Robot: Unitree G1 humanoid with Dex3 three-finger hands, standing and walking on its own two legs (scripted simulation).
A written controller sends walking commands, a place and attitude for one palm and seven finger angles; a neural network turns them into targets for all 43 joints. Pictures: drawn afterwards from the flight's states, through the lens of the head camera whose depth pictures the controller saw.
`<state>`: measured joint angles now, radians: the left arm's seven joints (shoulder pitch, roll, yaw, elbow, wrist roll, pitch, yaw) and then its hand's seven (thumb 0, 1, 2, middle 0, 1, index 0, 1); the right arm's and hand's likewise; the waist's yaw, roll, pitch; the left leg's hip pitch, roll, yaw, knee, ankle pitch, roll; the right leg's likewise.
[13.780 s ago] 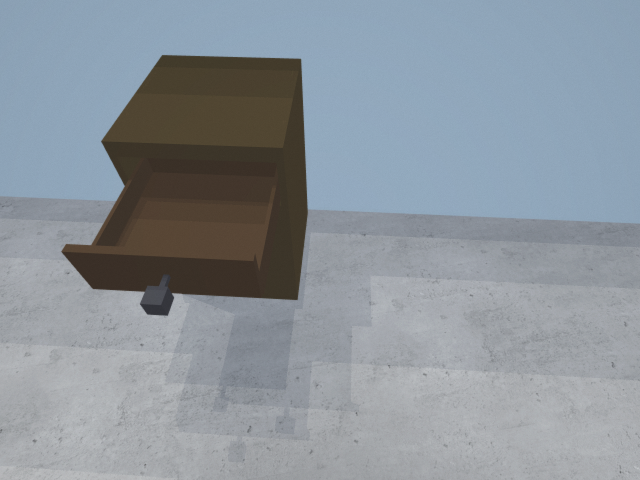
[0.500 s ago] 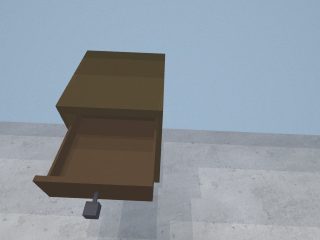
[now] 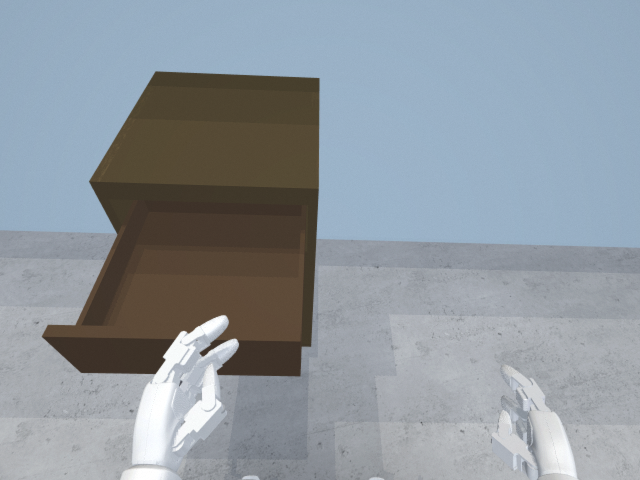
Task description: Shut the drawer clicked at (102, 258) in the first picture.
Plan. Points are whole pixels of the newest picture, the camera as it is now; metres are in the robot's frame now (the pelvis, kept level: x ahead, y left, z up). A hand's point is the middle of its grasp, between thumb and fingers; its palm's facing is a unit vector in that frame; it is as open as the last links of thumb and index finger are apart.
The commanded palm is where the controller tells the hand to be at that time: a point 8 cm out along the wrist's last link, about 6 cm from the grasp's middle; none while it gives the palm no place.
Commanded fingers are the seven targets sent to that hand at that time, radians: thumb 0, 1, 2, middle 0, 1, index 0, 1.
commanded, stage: raise the hand and make a fist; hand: left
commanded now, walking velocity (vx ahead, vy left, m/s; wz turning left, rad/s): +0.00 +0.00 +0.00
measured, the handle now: (177, 382) +0.29 +0.23 -0.15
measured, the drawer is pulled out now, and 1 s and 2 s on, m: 0.30 0.30 0.30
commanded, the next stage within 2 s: bring the fist close to the handle in 1.56 s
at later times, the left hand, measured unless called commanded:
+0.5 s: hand (194, 466) +0.16 +0.16 -0.05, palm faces -0.05 -1.00 +0.04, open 3.8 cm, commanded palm +0.11 +0.22 -0.03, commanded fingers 0.00 0.90 0.90 -1.06 -1.23 -1.06 -1.23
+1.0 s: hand out of the picture +0.14 +0.19 -0.03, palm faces +0.09 -1.00 -0.01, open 3.2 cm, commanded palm +0.09 +0.24 -0.04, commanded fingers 0.00 0.90 0.90 -1.40 -1.60 -1.40 -1.60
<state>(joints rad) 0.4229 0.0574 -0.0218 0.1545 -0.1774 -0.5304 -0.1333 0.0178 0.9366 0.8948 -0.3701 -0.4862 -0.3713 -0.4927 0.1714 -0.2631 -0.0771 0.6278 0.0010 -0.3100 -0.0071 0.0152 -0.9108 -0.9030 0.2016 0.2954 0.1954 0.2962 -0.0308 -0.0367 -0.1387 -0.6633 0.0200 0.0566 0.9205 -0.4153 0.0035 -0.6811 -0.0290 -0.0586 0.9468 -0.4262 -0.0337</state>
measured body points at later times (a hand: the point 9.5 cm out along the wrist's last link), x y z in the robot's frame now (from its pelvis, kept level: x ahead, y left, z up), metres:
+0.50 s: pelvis -0.02 +0.01 -0.08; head +0.07 +0.02 +0.37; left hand +0.16 +0.21 -0.05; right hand +0.17 -0.19 -0.17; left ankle +0.02 +0.12 -0.69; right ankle +0.03 -0.10 -0.69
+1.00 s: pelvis -0.01 +0.03 -0.08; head +0.07 +0.05 +0.36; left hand +0.13 +0.25 -0.03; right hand +0.24 -0.17 -0.13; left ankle +0.02 +0.12 -0.69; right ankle +0.03 -0.10 -0.69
